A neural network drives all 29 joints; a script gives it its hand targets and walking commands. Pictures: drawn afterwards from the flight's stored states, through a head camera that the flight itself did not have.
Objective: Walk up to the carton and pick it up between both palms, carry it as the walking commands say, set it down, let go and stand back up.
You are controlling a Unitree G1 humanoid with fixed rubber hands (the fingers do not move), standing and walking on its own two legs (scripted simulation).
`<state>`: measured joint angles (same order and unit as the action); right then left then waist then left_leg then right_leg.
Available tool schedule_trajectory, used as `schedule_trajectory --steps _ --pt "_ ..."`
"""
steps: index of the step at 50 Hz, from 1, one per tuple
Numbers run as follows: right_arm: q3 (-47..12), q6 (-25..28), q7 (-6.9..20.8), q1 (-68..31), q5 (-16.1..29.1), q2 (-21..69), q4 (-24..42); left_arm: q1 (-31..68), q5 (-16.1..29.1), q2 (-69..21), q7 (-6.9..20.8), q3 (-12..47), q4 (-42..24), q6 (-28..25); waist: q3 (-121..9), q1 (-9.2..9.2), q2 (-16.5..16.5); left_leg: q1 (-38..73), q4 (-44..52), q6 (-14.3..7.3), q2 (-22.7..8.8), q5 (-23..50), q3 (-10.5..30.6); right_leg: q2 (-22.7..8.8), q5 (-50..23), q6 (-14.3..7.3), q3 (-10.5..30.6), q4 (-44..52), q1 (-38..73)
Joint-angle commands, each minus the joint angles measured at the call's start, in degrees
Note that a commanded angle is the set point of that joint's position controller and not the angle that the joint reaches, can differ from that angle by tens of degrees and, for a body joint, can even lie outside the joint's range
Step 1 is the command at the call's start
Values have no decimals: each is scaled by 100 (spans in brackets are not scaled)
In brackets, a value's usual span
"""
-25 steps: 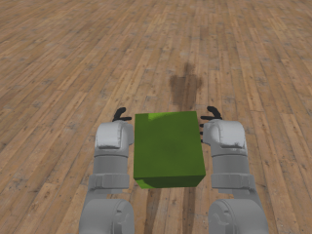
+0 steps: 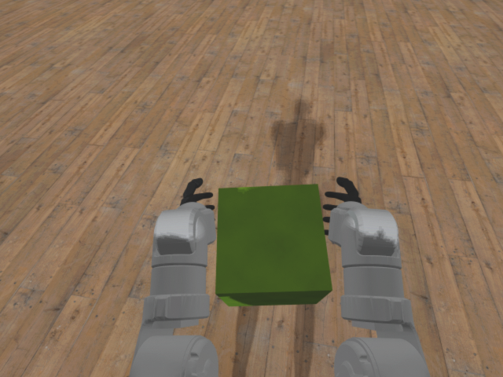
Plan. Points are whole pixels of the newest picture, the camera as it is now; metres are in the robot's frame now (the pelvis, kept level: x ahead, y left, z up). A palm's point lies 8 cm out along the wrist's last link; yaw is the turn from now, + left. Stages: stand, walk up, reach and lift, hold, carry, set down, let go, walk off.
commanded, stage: carry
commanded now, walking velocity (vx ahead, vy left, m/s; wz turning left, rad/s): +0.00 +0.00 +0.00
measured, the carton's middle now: (270, 249) +0.34 -0.01 +0.00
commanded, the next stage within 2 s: none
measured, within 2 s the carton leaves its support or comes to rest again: neither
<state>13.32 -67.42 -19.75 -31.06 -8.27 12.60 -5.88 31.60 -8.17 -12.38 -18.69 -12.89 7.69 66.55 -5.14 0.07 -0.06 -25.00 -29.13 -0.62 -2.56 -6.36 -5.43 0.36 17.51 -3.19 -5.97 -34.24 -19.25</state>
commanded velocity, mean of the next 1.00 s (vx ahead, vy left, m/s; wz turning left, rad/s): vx -0.10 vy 0.00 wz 0.00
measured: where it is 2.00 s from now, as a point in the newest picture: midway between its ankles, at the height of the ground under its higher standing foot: outside the picture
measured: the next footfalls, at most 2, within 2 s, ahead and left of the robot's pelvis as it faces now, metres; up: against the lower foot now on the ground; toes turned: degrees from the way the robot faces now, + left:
none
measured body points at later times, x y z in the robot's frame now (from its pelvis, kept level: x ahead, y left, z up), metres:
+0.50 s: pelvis +0.00 +0.00 +0.00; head -0.02 +0.00 +0.45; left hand +0.32 +0.12 +0.09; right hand +0.32 -0.13 +0.09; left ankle +0.09 +0.12 -0.73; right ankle +0.01 -0.08 -0.73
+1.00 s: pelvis -0.05 +0.02 +0.00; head -0.05 +0.02 +0.45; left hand +0.27 +0.14 +0.09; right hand +0.27 -0.11 +0.09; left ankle +0.09 +0.12 -0.73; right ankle +0.01 -0.08 -0.73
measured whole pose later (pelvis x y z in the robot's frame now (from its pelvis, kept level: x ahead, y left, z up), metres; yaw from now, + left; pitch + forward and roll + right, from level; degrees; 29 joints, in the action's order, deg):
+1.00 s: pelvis -0.05 +0.02 +0.00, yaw +0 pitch +2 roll +0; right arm 9.8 -70.0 -18.4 -25.6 -7.6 12.3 2.1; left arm 26.3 -7.6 -12.6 -17.9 -9.1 -0.3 69.3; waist -3.7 0.2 0.0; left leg -27.6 -26.4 -1.0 -2.0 -4.5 -7.3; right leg -1.2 12.9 -1.8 -5.8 -33.7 -23.3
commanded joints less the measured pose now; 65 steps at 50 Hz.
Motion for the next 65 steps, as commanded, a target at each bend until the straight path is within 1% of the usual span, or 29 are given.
schedule_trajectory --steps 1,17,19,21,22,23,25,30,33,35,38,40,41,42,43,45,46,47,49,51,53,55,57,60,62,63,65 --pt "-3270 43 2577 -3653 2551 5922 34 3477 2509 -5989 2544 3224 27 30 -1917 -7 37 1239 209 -173 -500 283 358 -768 -578 -5 539 760 176" --pt "-3428 100 2611 -3279 2519 5916 185 3147 2452 -5964 2575 3363 -128 -36 -1828 -1 31 1242 233 -190 -501 266 357 -765 -572 2 544 773 174" --pt "-3503 87 2603 -3350 2571 5897 265 3242 2505 -5964 2572 3451 -232 -26 -1850 -8 -4 1254 162 -193 -562 769 374 -784 -1071 27 518 631 252" --pt "-3470 -13 2618 -2510 2482 6046 283 2436 2377 -6069 2591 3426 -285 74 -1965 -13 -17 1284 36 -163 -657 1257 352 -856 -1653 95 484 438 392" --pt "-3536 -27 2620 -2506 2512 6079 437 2432 2390 -6065 2597 3476 -447 92 -1999 -12 -6 1270 -20 -146 -689 1430 335 -889 -1904 128 473 354 452" --pt "-3592 -48 2617 -2507 2534 6075 568 2432 2413 -6065 2602 3530 -571 117 -1982 -14 1 1220 -43 -127 -701 1384 311 -924 -1924 152 469 337 450" --pt "-3691 -89 2608 -2496 2567 6039 811 2389 2452 -6035 2608 3627 -785 162 -1906 -12 38 1142 -62 -98 -716 1121 295 -1005 -1695 160 507 366 346" --pt "-3852 -178 2617 -2408 2615 6007 1059 2247 2469 -5968 2615 3744 -1000 240 -1735 -12 213 925 -190 -97 -628 553 270 -1161 -967 22 722 525 -6" --pt "-3871 -203 2637 -2423 2645 6022 1086 2266 2490 -5968 2610 3763 -1042 260 -1664 -16 206 877 -157 -102 -616 258 323 -1186 -458 -30 800 594 -214" --pt "-3866 -214 2650 -2444 2654 6037 1090 2297 2508 -5982 2606 3768 -1056 271 -1620 -18 135 876 -23 -110 -655 -9 429 -1148 -47 -35 814 625 -344" --pt "-3836 -225 2666 -2474 2650 6047 1113 2355 2558 -6026 2602 3787 -1092 285 -1573 -17 -107 840 432 -133 -837 -621 775 -990 483 18 779 562 -427" --pt "-3799 -222 2669 -2497 2647 6041 1127 2401 2601 -6032 2604 3791 -1106 286 -1620 -16 -223 794 851 -119 -943 -1527 1005 -884 874 75 790 635 -360" --pt "-3780 -217 2669 -2509 2641 6043 1122 2435 2625 -6031 2608 3794 -1106 284 -1625 -16 -211 738 979 -88 -948 -1835 1023 -882 1013 90 830 721 -299" --pt "-3767 -210 2667 -2513 2632 6051 1106 2475 2649 -6030 2612 3803 -1100 280 -1634 -12 -147 712 1004 -52 -906 -1905 956 -917 1094 98 886 840 -249" --pt "-3764 -201 2664 -2507 2626 6065 1085 2504 2667 -6031 2615 3813 -1082 274 -1649 -3 -38 745 930 -19 -825 -1757 831 -984 1127 102 945 977 -236" --pt "-3780 -183 2652 -2508 2629 6096 1053 2514 2668 -6036 2620 3816 -1010 264 -1663 21 225 987 599 20 -597 -1142 473 -1144 1202 94 1001 1267 -398" --pt "-3788 -181 2647 -2515 2631 6102 1029 2487 2647 -6039 2622 3802 -948 267 -1652 30 311 1113 454 19 -509 -871 335 -1189 1223 92 970 1347 -512" --pt "-3786 -185 2648 -2527 2630 6097 994 2450 2615 -6042 2621 3776 -876 272 -1640 34 323 1212 384 9 -472 -739 271 -1192 1259 92 910 1363 -621" --pt "-3745 -206 2666 -2534 2617 6072 886 2402 2544 -6031 2609 3707 -766 284 -1624 31 187 1293 464 -19 -516 -880 342 -1092 1386 98 767 1267 -756" --pt "-3683 -220 2692 -2537 2600 6050 786 2419 2507 -6022 2593 3666 -724 285 -1567 22 -23 1118 773 -33 -651 -1390 594 -932 1439 118 663 1078 -698" --pt "-3632 -217 2714 -2552 2586 6050 725 2459 2502 -6030 2578 3643 -720 268 -1546 11 -223 851 1152 -35 -815 -1868 869 -769 1184 149 591 821 -434" --pt "-3606 -198 2725 -2533 2581 6072 699 2509 2522 -6045 2568 3640 -751 242 -1626 3 -340 731 1317 -29 -860 -1995 919 -690 858 141 540 669 -133" --pt "-3603 -174 2722 -2513 2579 6085 699 2537 2540 -6047 2570 3647 -766 222 -1673 10 -248 733 1256 -16 -786 -1884 807 -707 811 106 577 756 -34" --pt "-3636 -138 2702 -2503 2565 6098 737 2516 2542 -6053 2590 3652 -725 209 -1628 43 90 873 861 -1 -562 -1454 522 -915 1170 45 817 1185 -250" --pt "-3669 -122 2688 -2488 2564 6099 769 2448 2521 -6058 2602 3663 -669 210 -1560 67 265 1040 610 -30 -432 -1096 350 -1003 1323 26 827 1358 -508" --pt "-3677 -121 2686 -2483 2564 6092 786 2404 2504 -6059 2604 3662 -646 213 -1533 72 267 1080 595 -51 -424 -1075 349 -992 1384 27 779 1350 -599" --pt "-3671 -118 2694 -2492 2565 6069 809 2367 2482 -6055 2593 3651 -664 207 -1527 61 86 1085 748 -85 -511 -1254 508 -890 1347 45 667 1184 -620"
